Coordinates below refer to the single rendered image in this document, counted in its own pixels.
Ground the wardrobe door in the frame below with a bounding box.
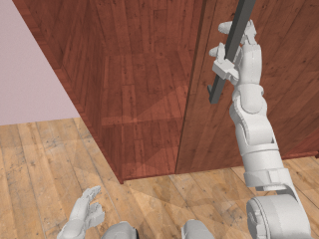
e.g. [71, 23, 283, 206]
[285, 127, 319, 155]
[174, 0, 319, 175]

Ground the robot thigh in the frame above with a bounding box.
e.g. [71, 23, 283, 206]
[101, 222, 137, 239]
[180, 220, 214, 239]

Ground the left robot forearm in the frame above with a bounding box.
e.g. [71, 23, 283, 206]
[57, 219, 87, 239]

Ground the right robot thigh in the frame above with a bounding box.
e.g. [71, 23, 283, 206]
[180, 220, 214, 239]

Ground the robot right upper arm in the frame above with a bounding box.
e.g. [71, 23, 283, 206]
[246, 194, 314, 239]

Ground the left robot thigh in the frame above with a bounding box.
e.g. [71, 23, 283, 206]
[101, 222, 137, 239]

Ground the right robot forearm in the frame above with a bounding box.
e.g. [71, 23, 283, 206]
[229, 83, 311, 234]

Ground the handle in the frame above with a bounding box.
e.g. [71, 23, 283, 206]
[207, 0, 256, 105]

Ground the left robot hand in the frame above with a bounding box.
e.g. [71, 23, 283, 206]
[69, 185, 105, 230]

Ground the right robot hand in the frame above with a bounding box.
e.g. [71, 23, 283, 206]
[208, 19, 262, 88]

